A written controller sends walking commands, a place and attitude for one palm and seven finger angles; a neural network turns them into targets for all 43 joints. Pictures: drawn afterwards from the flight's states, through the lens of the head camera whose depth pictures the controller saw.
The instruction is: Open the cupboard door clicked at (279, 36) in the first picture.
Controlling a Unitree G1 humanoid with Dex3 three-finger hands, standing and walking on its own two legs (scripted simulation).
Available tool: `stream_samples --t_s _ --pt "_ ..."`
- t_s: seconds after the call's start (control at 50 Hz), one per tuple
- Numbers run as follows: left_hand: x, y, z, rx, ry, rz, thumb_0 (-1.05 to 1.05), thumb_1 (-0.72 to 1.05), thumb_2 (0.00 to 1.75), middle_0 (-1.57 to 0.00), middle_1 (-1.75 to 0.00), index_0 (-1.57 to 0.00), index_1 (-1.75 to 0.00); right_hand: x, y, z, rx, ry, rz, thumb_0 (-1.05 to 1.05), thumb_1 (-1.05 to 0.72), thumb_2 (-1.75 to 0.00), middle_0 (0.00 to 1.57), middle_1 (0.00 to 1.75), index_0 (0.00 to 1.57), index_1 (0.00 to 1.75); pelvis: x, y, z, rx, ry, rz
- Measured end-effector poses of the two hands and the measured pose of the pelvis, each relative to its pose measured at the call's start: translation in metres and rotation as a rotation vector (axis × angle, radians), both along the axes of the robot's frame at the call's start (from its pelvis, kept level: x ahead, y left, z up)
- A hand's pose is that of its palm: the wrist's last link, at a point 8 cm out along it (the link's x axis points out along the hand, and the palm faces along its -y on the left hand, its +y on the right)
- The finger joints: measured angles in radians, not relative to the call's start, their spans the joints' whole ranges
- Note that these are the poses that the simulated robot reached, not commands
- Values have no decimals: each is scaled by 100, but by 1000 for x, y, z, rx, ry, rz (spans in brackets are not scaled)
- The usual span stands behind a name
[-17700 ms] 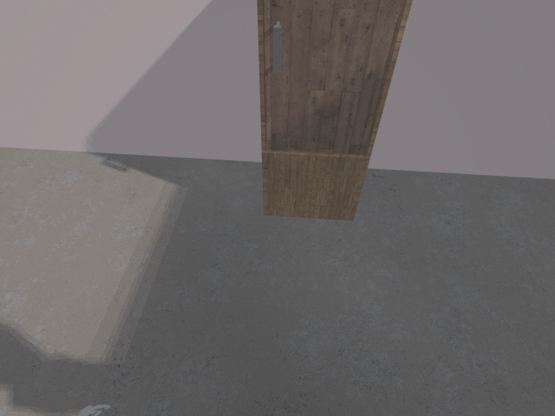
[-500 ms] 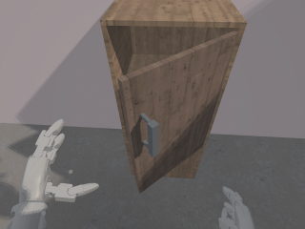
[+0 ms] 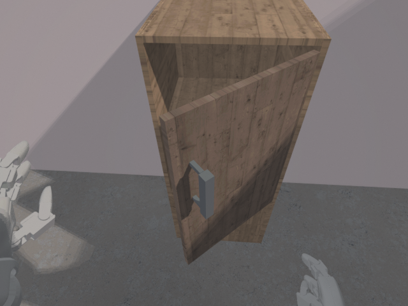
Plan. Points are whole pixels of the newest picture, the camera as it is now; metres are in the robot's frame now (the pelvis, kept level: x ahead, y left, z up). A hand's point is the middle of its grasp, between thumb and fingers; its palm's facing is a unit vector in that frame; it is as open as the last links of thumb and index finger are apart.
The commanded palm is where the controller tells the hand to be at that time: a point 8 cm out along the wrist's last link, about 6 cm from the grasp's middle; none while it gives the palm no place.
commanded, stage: draw the hand back to the body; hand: left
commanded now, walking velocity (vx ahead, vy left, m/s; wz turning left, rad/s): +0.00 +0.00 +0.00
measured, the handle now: (200, 189) +0.33 +0.06 +0.06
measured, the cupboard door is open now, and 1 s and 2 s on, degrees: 41 41 41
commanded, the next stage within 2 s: step back with the hand held close in 0.32 s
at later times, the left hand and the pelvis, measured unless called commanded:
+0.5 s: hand (50, 215) +0.19 +0.26 +0.16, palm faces +0.47 -0.79 -0.39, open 7.4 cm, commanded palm +0.13 +0.29 +0.17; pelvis -0.01 -0.01 +0.00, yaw +0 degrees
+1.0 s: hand (17, 256) +0.13 +0.27 +0.15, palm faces +0.41 -0.75 -0.52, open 7.4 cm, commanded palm +0.07 +0.31 +0.17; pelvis -0.08 +0.01 -0.01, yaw -1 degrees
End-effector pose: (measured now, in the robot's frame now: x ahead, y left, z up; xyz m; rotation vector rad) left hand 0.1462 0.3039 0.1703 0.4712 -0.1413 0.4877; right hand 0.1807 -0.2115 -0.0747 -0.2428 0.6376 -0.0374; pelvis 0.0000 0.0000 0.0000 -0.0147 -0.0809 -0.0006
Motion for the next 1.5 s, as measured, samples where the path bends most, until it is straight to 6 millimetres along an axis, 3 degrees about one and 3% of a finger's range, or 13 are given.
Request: stream_samples --t_s 0.18,0.52,0.72,1.08,1.24,1.36,1.5 --pt "1 -6 -8 -34 18 -9 1 86 88 -21 -30 -20 -30 -2 -5 0 -7 9 -6 1 -91 -90 21 30 21 30 0 -2 1 0 -1 -1" --pt "-2 -7 3 12 -17 -26 1 89 89 -22 -30 -21 -30 -12 -9 1 0 15 -20 1 -91 -90 21 30 21 30 -9 -5 1 -5 14 -2" --pt "-5 -9 -2 91 77 -130 1 89 89 -21 -30 -21 -30 -36 -23 1 -31 50 -117 1 -91 -90 21 30 21 30 -30 5 -1 6 78 -26" --pt "-78 4 1 167 -66 -91 1 89 89 -22 -30 -21 -31 -111 -13 -11 -43 39 -106 1 -91 -90 21 30 21 30 -93 11 -20 10 54 -13" --pt "-100 5 3 177 -124 -99 1 89 89 -22 -30 -21 -31 -146 -12 -17 -57 60 -101 1 -91 -90 21 30 21 30 -117 11 -24 2 50 15" --pt "-128 6 6 260 -146 -68 1 89 89 -22 -30 -21 -31 -156 -17 -26 -52 49 -73 1 -90 -90 21 30 21 30 -130 3 -33 11 27 63" --pt "-155 2 3 201 -179 -65 1 89 89 -22 -30 -21 -31 -163 -19 -28 -70 61 -40 1 -91 -90 21 30 21 30 -157 4 -35 32 38 62"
